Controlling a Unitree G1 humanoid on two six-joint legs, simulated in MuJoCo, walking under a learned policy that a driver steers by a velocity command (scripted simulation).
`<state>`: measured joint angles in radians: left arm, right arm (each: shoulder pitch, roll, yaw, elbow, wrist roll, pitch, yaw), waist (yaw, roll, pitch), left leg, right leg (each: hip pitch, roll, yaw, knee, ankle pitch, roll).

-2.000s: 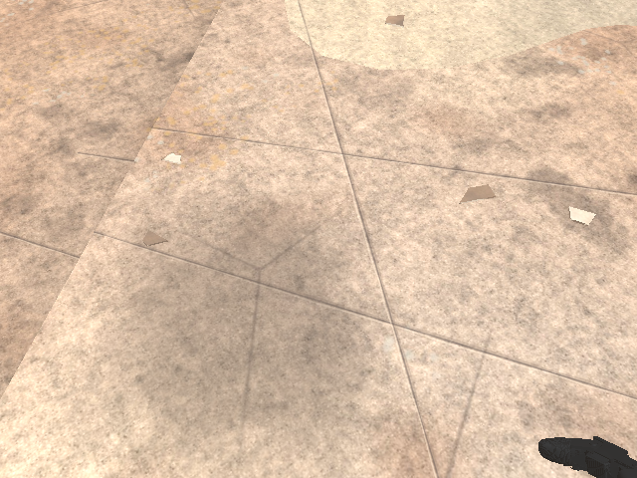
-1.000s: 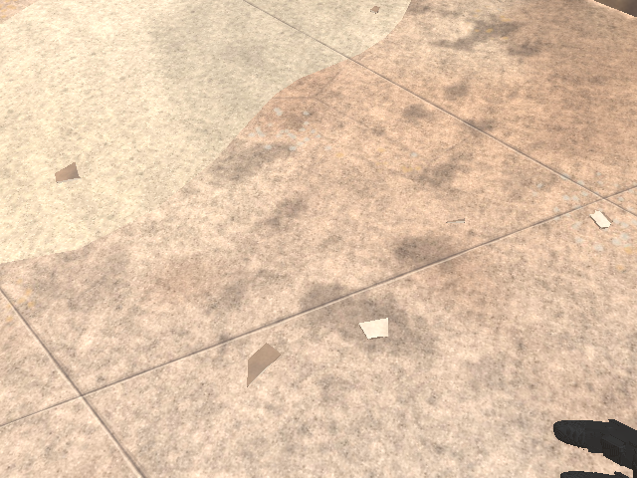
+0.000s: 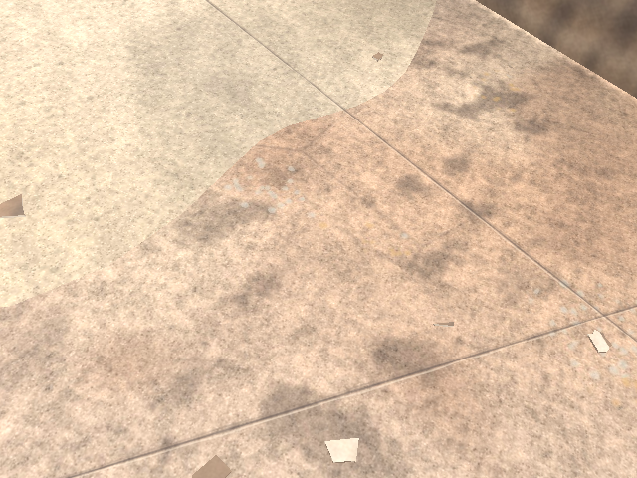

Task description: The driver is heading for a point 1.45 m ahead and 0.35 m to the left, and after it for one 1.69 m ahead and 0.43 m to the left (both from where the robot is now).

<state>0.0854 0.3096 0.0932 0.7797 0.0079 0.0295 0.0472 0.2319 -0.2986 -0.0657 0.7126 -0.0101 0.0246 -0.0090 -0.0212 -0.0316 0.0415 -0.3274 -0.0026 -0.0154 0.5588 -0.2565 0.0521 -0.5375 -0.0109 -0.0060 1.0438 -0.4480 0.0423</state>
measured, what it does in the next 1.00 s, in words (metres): steps on the spot, turning left: right foot, then left foot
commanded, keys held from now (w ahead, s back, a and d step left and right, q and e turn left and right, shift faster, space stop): q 0.62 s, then no key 0.38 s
